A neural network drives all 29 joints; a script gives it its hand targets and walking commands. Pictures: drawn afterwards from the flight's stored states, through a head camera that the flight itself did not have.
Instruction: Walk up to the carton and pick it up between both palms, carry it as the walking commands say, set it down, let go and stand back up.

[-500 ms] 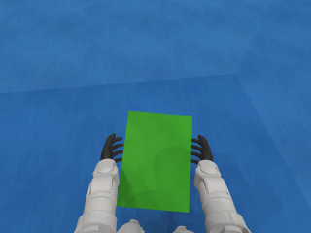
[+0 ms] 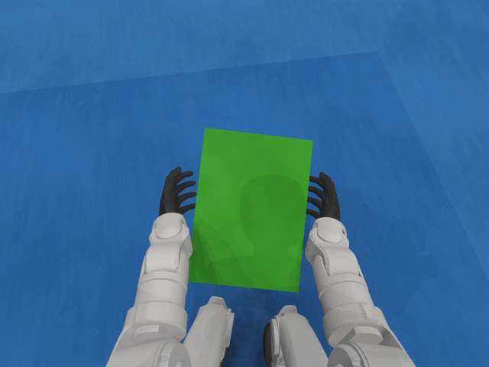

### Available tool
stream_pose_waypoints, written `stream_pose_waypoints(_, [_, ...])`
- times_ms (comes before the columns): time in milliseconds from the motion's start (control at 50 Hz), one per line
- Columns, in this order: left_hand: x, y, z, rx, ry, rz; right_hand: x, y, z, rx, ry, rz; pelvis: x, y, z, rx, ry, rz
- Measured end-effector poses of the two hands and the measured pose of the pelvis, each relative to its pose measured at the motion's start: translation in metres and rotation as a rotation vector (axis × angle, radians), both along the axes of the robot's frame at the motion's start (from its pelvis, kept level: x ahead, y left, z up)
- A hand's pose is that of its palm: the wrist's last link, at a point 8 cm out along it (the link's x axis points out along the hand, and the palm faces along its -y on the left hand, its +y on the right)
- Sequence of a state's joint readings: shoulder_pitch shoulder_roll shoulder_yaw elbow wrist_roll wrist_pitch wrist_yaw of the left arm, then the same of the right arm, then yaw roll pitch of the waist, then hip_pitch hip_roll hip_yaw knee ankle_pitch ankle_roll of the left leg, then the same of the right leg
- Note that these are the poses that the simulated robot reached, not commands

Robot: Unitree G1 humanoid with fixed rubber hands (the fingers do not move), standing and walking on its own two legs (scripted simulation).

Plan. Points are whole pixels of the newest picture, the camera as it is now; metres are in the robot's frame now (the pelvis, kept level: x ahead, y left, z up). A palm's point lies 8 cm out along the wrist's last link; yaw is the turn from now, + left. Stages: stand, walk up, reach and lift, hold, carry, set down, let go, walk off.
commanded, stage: set down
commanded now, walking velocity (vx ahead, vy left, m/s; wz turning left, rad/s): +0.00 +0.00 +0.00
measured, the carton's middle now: (247, 208) +0.42 +0.04 -0.14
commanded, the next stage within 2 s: none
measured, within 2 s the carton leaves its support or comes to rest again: neither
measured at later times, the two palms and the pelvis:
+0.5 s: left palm (183, 218) +0.38 +0.16 -0.15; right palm (313, 219) +0.41 -0.10 -0.15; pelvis +0.00 -0.01 -0.07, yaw +0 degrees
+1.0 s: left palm (186, 221) +0.40 +0.17 -0.23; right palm (301, 220) +0.43 -0.09 -0.23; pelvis -0.02 -0.02 -0.15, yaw +0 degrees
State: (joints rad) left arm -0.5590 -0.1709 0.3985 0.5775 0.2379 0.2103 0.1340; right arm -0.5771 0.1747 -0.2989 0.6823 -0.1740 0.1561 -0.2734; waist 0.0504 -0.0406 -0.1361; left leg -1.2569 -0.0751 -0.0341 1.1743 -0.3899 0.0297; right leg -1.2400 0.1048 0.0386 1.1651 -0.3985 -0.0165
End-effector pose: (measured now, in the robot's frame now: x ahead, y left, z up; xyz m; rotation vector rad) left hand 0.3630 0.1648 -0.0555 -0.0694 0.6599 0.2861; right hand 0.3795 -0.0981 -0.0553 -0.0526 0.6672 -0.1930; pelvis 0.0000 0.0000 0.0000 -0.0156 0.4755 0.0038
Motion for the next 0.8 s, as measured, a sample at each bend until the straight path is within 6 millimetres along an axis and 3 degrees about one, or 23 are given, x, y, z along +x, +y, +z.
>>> stream_pose_waypoints(220, [-0.001,0.018,-0.037,0.014,0.032,0.070,0.016,0.021,-0.037,0.006,0.034,0.060,0.004,0.002,-0.028,-0.015,0.056,0.018])
stream_pose_waypoints(500, [0.020,0.000,-0.090,0.017,0.013,0.019,0.027,0.001,-0.091,-0.007,0.014,0.027,-0.001,-0.009,-0.071,-0.002,0.158,0.009])
stream_pose_waypoints(640, [0.017,0.007,-0.117,0.032,0.029,0.047,0.026,0.009,-0.123,0.019,0.033,0.036,-0.005,-0.014,-0.095,0.013,0.176,-0.002])
stream_pose_waypoints(800, [0.022,0.018,-0.141,0.032,0.014,0.069,0.042,0.018,-0.147,0.033,0.013,0.097,-0.016,-0.017,-0.122,0.019,0.184,0.003])
